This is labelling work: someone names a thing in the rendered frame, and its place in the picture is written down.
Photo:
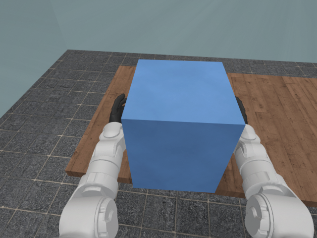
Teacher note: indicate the left robot upper arm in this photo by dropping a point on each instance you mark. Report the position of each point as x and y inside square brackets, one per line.
[89, 217]

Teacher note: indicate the table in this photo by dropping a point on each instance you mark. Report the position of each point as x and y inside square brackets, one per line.
[282, 111]

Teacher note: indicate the right robot upper arm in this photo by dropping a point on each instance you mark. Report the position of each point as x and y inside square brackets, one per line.
[276, 216]

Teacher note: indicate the robot right hand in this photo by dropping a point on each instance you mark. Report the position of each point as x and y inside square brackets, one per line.
[242, 109]

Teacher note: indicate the robot left hand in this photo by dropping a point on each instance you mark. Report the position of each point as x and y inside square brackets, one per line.
[117, 109]

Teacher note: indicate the left robot forearm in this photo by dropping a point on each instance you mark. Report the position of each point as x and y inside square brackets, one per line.
[104, 167]

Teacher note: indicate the carton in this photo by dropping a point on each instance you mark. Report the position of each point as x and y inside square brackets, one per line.
[181, 124]

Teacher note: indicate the right robot forearm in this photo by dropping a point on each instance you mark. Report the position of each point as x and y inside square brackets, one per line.
[256, 168]

